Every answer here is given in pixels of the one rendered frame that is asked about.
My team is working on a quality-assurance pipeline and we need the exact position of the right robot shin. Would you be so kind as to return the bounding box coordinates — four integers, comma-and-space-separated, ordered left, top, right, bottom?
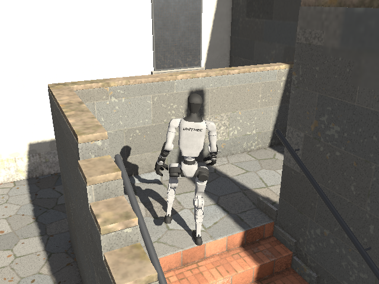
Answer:
194, 198, 204, 237

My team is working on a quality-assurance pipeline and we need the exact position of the robot left forearm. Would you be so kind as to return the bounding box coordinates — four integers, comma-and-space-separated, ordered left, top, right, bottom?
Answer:
157, 142, 170, 165

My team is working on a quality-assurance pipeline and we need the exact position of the left robot hand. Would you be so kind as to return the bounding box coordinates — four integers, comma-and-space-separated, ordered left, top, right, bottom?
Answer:
155, 162, 168, 176

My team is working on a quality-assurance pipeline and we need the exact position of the robot right forearm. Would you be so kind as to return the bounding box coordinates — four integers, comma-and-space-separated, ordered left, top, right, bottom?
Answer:
210, 145, 218, 160

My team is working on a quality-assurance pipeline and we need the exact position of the right robot hand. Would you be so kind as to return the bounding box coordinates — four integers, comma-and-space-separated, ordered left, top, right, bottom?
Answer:
203, 156, 216, 166

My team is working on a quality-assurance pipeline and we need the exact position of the robot head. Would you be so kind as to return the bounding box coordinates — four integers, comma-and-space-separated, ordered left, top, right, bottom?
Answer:
183, 93, 203, 122

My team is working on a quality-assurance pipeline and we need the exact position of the robot left upper arm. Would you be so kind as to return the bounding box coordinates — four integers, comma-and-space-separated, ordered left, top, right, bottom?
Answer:
164, 118, 181, 151

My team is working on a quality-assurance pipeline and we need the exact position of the robot right upper arm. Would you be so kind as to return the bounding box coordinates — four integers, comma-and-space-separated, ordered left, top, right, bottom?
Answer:
205, 120, 217, 153

